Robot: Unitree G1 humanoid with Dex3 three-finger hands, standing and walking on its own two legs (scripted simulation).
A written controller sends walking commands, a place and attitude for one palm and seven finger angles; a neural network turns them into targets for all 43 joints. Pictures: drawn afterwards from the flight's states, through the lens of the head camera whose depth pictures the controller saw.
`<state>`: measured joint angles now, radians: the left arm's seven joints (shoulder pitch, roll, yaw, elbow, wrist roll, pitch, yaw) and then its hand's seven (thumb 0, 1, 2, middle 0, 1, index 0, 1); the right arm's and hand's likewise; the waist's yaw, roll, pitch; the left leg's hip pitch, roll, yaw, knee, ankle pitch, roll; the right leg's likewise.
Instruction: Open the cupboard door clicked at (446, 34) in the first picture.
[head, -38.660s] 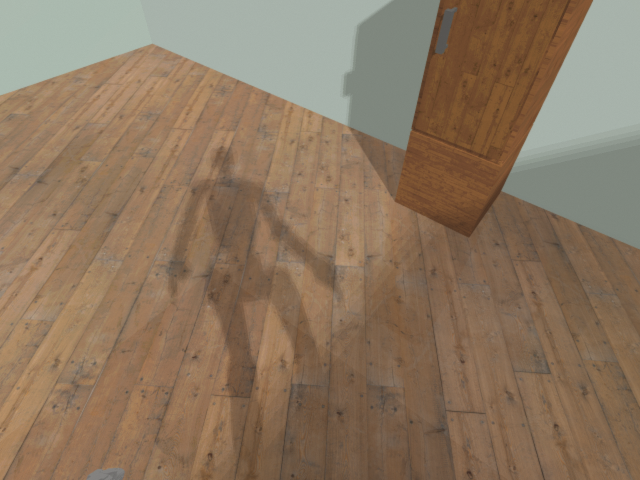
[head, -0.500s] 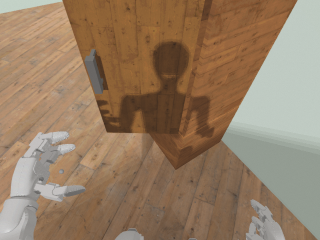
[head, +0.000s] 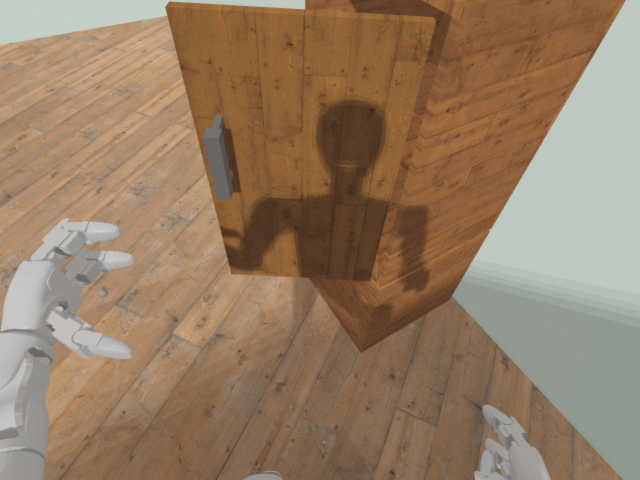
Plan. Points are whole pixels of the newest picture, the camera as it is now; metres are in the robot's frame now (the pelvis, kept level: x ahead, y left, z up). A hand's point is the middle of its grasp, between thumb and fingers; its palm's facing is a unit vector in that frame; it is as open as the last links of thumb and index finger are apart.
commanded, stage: raise the hand with hooked fingers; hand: left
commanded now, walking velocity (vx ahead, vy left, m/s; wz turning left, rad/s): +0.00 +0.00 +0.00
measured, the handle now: (221, 158) +0.56 +0.21 +0.06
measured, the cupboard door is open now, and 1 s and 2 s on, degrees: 57 57 57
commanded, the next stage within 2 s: move the hooked fingers beside the handle in 0.48 s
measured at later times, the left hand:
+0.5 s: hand (122, 291) +0.29 +0.26 +0.09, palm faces +0.07 -1.00 -0.03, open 14.0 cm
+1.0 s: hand (137, 252) +0.35 +0.26 +0.09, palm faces +0.07 -1.00 -0.02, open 14.0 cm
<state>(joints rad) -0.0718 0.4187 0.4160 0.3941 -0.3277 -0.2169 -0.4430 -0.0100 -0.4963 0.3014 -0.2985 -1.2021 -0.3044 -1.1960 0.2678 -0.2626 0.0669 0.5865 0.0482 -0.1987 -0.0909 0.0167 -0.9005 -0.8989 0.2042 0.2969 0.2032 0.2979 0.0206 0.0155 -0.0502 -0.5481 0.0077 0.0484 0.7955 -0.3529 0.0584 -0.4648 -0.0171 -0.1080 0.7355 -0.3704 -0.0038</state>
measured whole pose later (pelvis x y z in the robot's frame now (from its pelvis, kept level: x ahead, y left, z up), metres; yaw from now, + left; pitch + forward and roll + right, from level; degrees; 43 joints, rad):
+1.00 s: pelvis +0.00 -0.03 +0.00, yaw -1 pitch +8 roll -1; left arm -0.32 0.50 0.48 0.73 -0.30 -0.28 -0.50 -0.01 -0.50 0.30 -0.30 -1.20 -0.30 -1.20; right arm 0.30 -0.29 0.05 0.60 0.05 -0.15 -0.09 0.02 -0.90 -0.90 0.20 0.30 0.20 0.30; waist -0.02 0.01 -0.05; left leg -0.60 0.04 0.05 0.81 -0.35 0.02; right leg -0.54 0.01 -0.10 0.78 -0.38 -0.04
